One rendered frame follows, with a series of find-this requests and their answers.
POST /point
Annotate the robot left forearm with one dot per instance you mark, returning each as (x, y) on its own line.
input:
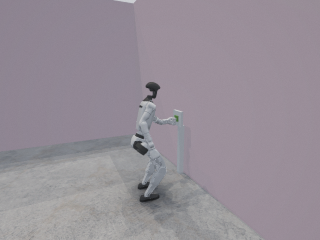
(161, 122)

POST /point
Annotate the right robot thigh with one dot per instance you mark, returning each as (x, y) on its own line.
(143, 149)

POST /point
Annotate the panel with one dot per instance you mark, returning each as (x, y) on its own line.
(180, 140)

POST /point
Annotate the right robot hand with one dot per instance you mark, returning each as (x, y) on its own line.
(153, 155)

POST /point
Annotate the robot head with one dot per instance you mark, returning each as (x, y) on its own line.
(153, 87)

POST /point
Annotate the left robot hand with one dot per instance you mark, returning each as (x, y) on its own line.
(172, 121)

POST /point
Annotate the robot right upper arm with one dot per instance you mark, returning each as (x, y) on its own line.
(150, 107)

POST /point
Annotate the robot right forearm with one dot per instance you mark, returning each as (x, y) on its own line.
(147, 136)

